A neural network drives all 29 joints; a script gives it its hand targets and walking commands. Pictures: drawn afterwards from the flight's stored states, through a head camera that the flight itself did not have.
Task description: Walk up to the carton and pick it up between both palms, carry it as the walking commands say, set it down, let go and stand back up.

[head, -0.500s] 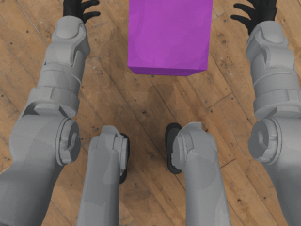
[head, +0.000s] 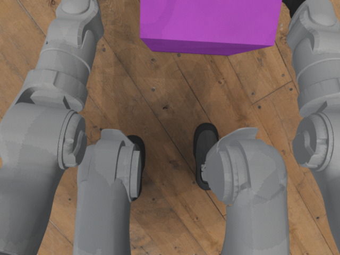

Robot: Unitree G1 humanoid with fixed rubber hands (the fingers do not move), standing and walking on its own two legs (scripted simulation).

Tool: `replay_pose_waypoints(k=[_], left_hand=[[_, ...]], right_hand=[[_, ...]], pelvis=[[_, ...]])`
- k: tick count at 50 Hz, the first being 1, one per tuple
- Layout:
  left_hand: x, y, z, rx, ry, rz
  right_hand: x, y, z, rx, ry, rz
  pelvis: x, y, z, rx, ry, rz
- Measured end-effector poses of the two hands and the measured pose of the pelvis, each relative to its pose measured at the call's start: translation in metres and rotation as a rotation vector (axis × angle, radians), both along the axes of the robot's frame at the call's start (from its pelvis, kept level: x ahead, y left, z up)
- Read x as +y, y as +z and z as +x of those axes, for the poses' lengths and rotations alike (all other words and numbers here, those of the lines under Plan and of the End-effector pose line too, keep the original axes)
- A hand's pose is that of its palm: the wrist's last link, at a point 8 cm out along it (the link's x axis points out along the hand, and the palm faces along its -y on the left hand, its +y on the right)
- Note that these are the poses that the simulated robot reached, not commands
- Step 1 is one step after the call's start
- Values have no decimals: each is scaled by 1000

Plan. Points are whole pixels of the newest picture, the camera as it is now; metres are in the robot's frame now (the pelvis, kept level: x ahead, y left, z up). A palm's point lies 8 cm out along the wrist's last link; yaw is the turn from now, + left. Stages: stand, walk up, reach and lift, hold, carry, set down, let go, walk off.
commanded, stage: reach and lift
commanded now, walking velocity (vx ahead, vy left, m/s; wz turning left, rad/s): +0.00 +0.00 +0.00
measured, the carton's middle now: (200, 1) +0.55 -0.08 -0.25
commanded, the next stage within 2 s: none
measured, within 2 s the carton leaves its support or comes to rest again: leaves its support in 1.54 s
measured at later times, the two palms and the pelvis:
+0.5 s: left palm out of the picture +0.55 +0.10 -0.18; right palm out of the picture +0.52 -0.24 -0.18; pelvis +0.00 +0.00 +0.00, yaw +0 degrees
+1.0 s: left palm out of the picture +0.55 +0.07 -0.18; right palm out of the picture +0.53 -0.23 -0.17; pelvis +0.00 +0.00 +0.00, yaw +0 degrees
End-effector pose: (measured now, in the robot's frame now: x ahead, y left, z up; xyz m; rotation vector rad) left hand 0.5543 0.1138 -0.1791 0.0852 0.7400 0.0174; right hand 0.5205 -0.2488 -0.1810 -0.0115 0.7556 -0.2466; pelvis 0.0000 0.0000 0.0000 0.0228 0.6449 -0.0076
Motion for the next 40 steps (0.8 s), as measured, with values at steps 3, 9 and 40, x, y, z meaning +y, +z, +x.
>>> replay_pose_waypoints(k=[3, 9, 40], left_hand=[[1, -7, 0, -9, -1, -1], [2, -5, 1, -21, -7, 3], [-44, 1, -3, -24, -55, -40]], right_hand=[[2, -5, 1, -5, -1, 1], [2, 0, 6, -27, -10, 2], [20, 4, 6, -15, 28, 3]], pelvis=[[0, -4, 0, -12, -1, -6], [2, -7, 2, -18, 2, -11], [1, 1, -2, -15, -3, -8]])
